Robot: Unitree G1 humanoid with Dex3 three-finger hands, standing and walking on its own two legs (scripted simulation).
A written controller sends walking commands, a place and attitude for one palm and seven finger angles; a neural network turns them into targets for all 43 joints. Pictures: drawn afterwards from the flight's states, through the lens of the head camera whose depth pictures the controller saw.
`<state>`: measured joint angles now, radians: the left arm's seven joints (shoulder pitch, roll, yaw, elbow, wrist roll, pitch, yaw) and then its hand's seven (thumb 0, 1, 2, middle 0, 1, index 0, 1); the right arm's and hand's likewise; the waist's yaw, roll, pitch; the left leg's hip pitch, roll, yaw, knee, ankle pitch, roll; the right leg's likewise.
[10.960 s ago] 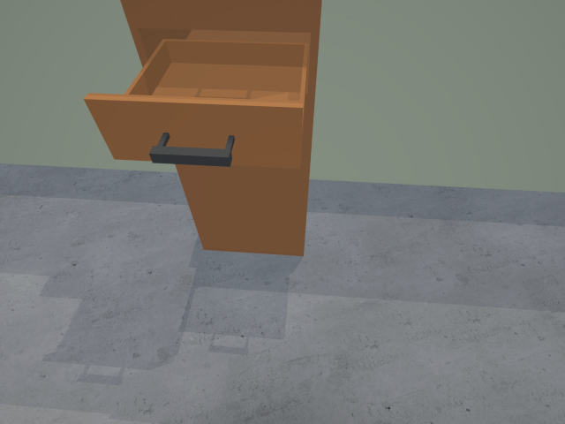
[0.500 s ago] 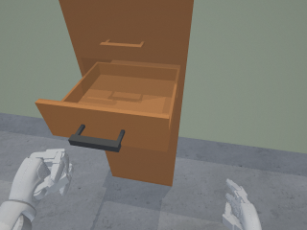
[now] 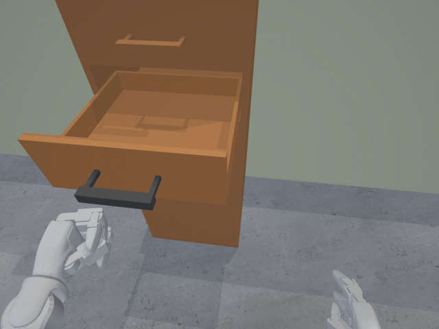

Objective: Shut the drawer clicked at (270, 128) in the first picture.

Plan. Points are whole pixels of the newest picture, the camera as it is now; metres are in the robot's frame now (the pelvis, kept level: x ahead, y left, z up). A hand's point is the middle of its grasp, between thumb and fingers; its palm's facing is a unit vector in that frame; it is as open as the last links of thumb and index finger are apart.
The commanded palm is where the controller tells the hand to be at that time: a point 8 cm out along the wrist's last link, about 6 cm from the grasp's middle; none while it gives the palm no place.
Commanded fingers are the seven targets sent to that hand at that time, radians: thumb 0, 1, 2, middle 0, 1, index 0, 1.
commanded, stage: bring the fist close to the handle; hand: left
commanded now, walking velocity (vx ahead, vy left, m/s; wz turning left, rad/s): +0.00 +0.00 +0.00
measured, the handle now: (120, 188) +0.34 +0.22 +0.09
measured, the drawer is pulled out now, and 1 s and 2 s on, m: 0.29 0.28 0.16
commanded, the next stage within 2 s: push the drawer shut in 0.48 s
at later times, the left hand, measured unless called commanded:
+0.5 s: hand (112, 240) +0.23 +0.20 +0.09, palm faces +0.01 -1.00 -0.07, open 3.3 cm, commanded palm +0.21 +0.25 +0.09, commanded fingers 0.00 0.90 0.90 -1.40 -1.60 -1.40 -1.60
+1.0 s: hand (117, 220) +0.27 +0.20 +0.09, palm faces +0.01 -1.00 -0.06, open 3.2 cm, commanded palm +0.26 +0.25 +0.09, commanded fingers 0.00 0.90 0.90 -1.40 -1.60 -1.40 -1.60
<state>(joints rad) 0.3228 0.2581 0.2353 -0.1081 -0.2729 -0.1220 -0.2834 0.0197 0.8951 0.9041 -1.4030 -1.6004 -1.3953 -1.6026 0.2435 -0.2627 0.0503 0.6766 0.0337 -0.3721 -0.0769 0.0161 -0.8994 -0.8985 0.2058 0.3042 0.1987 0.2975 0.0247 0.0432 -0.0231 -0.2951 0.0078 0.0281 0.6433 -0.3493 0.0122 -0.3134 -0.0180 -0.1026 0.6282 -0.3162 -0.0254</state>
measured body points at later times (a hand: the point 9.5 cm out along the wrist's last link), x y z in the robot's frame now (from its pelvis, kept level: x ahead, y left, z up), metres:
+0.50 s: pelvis +0.00 -0.01 -0.01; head +0.01 -0.03 +0.44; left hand +0.23 +0.25 +0.09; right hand +0.18 -0.24 -0.08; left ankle +0.00 +0.11 -0.72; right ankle +0.01 -0.10 -0.72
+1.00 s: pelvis +0.00 +0.00 -0.01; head +0.02 -0.02 +0.44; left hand +0.26 +0.26 +0.09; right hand +0.17 -0.23 -0.09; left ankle +0.00 +0.11 -0.72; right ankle +0.01 -0.10 -0.72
